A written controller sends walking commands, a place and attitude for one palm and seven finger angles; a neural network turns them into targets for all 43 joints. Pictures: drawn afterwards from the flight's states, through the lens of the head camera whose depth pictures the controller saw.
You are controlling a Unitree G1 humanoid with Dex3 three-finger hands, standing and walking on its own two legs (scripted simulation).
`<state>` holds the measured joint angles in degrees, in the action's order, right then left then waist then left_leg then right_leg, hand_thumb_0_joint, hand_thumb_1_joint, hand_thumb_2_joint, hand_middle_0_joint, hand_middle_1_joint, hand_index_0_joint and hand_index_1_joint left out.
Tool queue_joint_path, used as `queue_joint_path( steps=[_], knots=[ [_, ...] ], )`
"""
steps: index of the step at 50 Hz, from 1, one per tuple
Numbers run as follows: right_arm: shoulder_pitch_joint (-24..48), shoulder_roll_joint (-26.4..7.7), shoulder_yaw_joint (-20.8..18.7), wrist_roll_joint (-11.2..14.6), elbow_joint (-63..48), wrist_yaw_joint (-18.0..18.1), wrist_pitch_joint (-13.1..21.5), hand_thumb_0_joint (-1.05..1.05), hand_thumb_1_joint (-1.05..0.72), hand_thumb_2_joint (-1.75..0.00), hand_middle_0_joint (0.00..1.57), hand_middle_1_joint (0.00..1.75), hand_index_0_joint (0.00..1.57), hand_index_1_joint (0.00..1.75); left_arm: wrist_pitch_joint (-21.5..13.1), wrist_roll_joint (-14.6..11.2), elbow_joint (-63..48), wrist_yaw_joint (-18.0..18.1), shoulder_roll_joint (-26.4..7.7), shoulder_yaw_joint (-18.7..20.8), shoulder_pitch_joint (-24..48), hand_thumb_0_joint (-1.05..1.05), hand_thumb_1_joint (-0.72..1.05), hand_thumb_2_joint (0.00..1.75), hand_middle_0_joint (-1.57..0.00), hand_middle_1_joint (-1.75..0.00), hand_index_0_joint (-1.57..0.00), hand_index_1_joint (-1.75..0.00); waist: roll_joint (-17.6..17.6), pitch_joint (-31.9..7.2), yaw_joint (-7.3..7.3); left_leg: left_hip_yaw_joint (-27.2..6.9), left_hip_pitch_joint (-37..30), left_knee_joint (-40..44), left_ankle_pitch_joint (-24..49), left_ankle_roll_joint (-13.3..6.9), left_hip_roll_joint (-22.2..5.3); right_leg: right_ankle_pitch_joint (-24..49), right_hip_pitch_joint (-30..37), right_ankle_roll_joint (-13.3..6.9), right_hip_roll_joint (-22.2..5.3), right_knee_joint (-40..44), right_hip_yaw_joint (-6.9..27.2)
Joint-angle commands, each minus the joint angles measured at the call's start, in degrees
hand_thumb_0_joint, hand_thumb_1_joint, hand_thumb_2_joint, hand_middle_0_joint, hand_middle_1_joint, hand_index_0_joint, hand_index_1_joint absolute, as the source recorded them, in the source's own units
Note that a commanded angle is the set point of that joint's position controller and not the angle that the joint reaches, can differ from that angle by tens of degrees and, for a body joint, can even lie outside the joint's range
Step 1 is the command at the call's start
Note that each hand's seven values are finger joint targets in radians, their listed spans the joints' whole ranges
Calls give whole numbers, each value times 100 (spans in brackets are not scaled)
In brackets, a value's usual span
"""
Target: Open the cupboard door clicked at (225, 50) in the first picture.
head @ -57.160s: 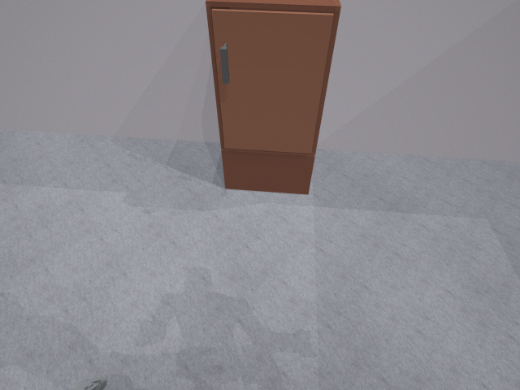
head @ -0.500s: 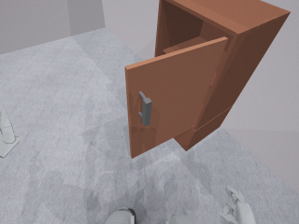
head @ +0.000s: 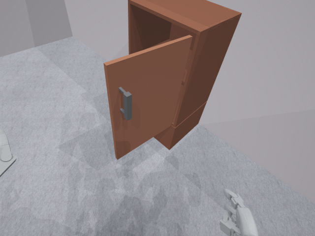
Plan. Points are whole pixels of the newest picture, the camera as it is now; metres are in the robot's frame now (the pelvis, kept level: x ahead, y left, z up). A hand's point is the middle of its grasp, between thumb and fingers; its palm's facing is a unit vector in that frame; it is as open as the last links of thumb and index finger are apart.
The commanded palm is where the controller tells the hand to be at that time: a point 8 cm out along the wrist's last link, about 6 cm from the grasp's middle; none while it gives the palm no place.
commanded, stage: stop stepping back and stand still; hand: left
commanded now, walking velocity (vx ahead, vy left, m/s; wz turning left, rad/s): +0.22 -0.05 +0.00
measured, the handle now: (124, 103) +0.58 +0.13 -0.04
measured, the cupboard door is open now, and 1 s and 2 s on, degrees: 84 84 84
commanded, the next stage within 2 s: let the arm hang, fingers relaxed in 0.42 s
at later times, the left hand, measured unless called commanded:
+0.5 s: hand (24, 186) +0.17 +0.23 +0.16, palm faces +0.44 -0.78 -0.45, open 7.4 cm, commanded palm none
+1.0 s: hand out of the picture -0.06 +0.19 -0.17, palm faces +0.08 -0.97 -0.23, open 7.1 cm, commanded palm none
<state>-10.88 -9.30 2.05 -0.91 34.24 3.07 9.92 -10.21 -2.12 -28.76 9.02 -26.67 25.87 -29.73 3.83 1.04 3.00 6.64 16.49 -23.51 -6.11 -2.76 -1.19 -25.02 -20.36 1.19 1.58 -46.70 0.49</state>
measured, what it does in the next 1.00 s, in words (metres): steps on the spot: right foot, then left foot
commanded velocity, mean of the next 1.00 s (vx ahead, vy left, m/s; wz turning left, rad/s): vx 0.07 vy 0.04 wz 0.00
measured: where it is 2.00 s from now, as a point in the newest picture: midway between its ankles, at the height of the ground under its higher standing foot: outside the picture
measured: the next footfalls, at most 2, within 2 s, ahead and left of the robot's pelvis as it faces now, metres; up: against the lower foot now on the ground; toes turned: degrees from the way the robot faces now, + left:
right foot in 0.16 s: -0.01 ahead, -0.10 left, +0.00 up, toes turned +1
left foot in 0.50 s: +0.03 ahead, +0.12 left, +0.00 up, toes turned +4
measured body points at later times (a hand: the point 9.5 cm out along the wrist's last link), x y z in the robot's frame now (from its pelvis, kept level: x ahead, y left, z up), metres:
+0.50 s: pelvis -0.02 -0.02 +0.00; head -0.04 -0.04 +0.45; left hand +0.15 +0.27 +0.18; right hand +0.11 -0.28 -0.10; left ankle -0.01 +0.11 -0.74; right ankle -0.06 -0.08 -0.74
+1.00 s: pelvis -0.04 +0.00 +0.00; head -0.02 +0.00 +0.45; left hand -0.06 +0.24 -0.16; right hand +0.01 -0.24 -0.15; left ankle -0.02 +0.12 -0.74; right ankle -0.05 -0.10 -0.74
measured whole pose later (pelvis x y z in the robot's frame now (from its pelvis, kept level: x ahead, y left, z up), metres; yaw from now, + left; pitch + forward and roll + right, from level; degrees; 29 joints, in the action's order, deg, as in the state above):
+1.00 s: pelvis -0.04 +0.00 +0.00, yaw +3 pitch -1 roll -1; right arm -12.9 -10.9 0.5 -1.5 59.7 1.2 -1.8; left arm 1.2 0.6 59.9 1.3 -11.9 0.4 -17.7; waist 0.0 4.1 -0.8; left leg 0.3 14.0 -26.6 -11.5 0.0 -0.9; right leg -14.7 -8.6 -2.3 2.0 -24.4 -3.4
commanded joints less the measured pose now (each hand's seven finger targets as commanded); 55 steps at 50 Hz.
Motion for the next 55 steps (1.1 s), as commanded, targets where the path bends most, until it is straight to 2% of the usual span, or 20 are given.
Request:
queue_joint_path(
  steps=[1, 4, 6, 8, 9, 11, 14, 20, 25, 26, 27, 28, 29, 31, 34, 37, 39, 41, 43, 55],
  knots=[
    [527, -935, -368, -3, -889, 59, 128, 0, -90, -90, 20, 30, 20, 30, -320, 39, -1726, 99, -767, 583, -801, 0, 90, 90, -20, -30, -20, -30, -2004, -368, -312, -1097, 1012, 2230, -3357, 56, -1162, 65, 1196, -102, 180, 158, -607],
    [429, -952, -431, -37, -834, 153, 24, 0, -90, -90, 20, 30, 20, 30, -298, 63, -1365, 205, -937, 710, -589, 0, 90, 90, -20, -30, -20, -30, -1815, -334, -308, -848, 1256, 1771, -3573, 87, -1036, -310, 1886, -265, 238, 1175, -908],
    [372, -943, -488, -40, -760, 209, -73, 0, -90, -90, 20, 30, 20, 30, -238, 113, -1248, 219, -1007, 701, -293, 0, 90, 90, -20, -30, -20, -30, -967, -245, -291, -440, 1156, 388, -3077, 191, -470, -364, 1805, -452, -31, 2543, -494],
    [379, -954, -467, -7, -691, 186, -143, 0, -90, -90, 20, 30, 20, 30, -232, 61, -1411, 172, -1200, 709, 166, 0, 90, 90, -20, -30, -20, -30, 810, -53, -324, -551, 1611, -2915, -1666, 276, 85, -1228, 564, -1367, -2214, 4134, 2836],
    [283, -1081, -484, -80, -473, 169, -74, 0, -90, -90, 20, 30, 20, 30, -387, 37, -1470, 160, -1384, 874, 561, 0, 90, 90, -20, -30, -20, -30, 309, 14, -216, -726, 1812, -3661, -1347, 370, -25, -150, 473, -1452, -2365, 4041, 2601],
    [22, -892, -483, 40, -373, 101, -22, 0, -90, -90, 20, 30, 20, 30, -467, 71, -561, 97, -936, 656, 390, 0, 90, 90, -20, -30, -20, -30, 194, -567, -78, -651, 1744, -3748, -1052, 429, -131, -564, 802, -1128, -1869, 3638, 1994],
    [222, -967, -493, 90, -327, 201, -15, 0, -90, -90, 20, 30, 20, 30, -489, 76, -66, 36, -605, 301, 288, 0, 90, 90, -20, -30, -20, -30, -176, 48, -178, -418, 1616, -2999, -758, 331, -153, 342, 576, -773, -1559, 3518, 1314],
    [317, -886, -435, 89, -366, 268, 129, 0, -90, -90, 20, 30, 20, 30, -580, 119, -190, 121, -709, 335, 503, 0, 90, 90, -20, -30, -20, -30, 701, -48, -395, 33, 503, -896, -1013, 66, 53, 1628, 1119, -502, -1368, 3122, 929],
    [257, -1029, -481, 95, -540, 190, 85, 0, -90, -90, 20, 30, 20, 30, -628, 54, -1025, 144, -853, 542, 359, 0, 90, 90, -20, -30, -20, -30, -656, -705, -347, -699, -1189, -83, 863, -198, -582, 3021, 835, 98, -722, 1961, 482],
    [155, -2133, -728, 4, 666, -329, 113, 0, -90, -90, 20, 30, 20, 30, 344, 590, 3612, -726, 393, -1998, 417, 0, 90, 90, -20, -30, -20, -30, -927, -292, 30, -1058, -580, -930, 2901, -284, -878, 4036, 140, -44, -936, 793, -236],
    [-122, -1665, -764, 44, 436, -288, -276, 0, -90, -90, 20, 30, 20, 30, 896, 460, 3563, -817, 854, -2070, 270, 0, 90, 90, -20, -30, -20, -30, -717, -644, -150, -1146, -1163, -872, 3739, -343, -933, 3124, 12, -100, -610, 808, 161],
    [-218, -1506, -642, 41, 448, -273, -419, 0, -90, -90, 20, 30, 20, 30, 1025, 438, 3587, -834, 945, -1980, 198, 0, 90, 90, -20, -30, -20, -30, -1323, -633, -191, -1196, -973, -729, 4010, -473, -1093, 1754, 103, -101, -465, 662, -209],
    [-125, -1489, -567, -7, 507, -285, -538, 0, -90, -90, 20, 30, 20, 30, 1059, 408, 3769, -819, 1033, -2080, 527, 0, 90, 90, -20, -30, -20, -30, -1217, -667, -239, -1603, -513, -454, 3447, -612, -1361, 208, 49, -141, -298, 426, -266],
    [134, -1432, -444, -60, 476, -281, -677, 0, -90, -90, 20, 30, 20, 30, 1027, 364, 4403, -846, 811, -2099, 918, 0, 90, 90, -20, -30, -20, -30, -409, -535, -366, -1704, 195, -222, 2177, -616, -1280, 33, 647, -137, -292, 885, -76],
    [256, -1139, -394, -20, 603, -270, -788, 0, -90, -90, 20, 30, 20, 30, 901, 428, 5511, -860, 173, -2072, 1130, 0, 90, 90, -20, -30, -20, -30, 1183, -572, -378, -757, 335, -1067, -568, 169, -36, 3033, 1046, -512, -1414, 2492, 1123],
    [269, -1208, -453, -75, 1004, -264, -989, 0, -90, -90, 20, 30, 20, 30, 888, 373, 6435, -805, 169, -2178, 1615, 0, 90, 90, -20, -30, -20, -30, 774, -277, -248, -688, 173, -1199, -1285, 239, 74, 3586, 987, -672, -1391, 2554, 1131],
    [60, -965, -366, -52, 1311, -241, -1005, 0, -90, -90, 20, 30, 20, 30, 896, 320, 6942, -769, 374, -2279, 1655, 0, 90, 90, -20, -30, -20, -30, -79, -323, -158, -766, -297, -611, -121, 226, -64, 3884, 1039, -552, -1190, 2293, 809],
    [16, -940, -310, -48, 1595, -196, -972, 0, -90, -90, 20, 30, 20, 30, 906, 260, 7409, -749, 610, -2368, 1486, 0, 90, 90, -20, -30, -20, -30, -906, -469, -220, -959, -802, -360, 1014, 170, -350, 3147, 948, -330, -842, 2255, 504],
    [34, -834, -319, -49, 1788, -163, -1010, 0, -90, -90, 20, 30, 20, 30, 960, 282, 7788, -725, 789, -2319, 1406, 0, 90, 90, -20, -30, -20, -30, -1393, -252, -255, -1045, -670, -199, 677, 106, -430, 2267, 927, -301, -735, 2531, 395],
    [-374, -839, -313, -27, 2670, -118, -1005, 0, -90, -90, 20, 30, 20, 30, 970, 256, 9124, -755, 924, -2477, 1329, 0, 90, 90, -20, -30, -20, -30, -362, 216, -254, -1201, -539, 614, -600, 71, -500, 1052, 901, -400, -676, 2997, 269]
  ],
)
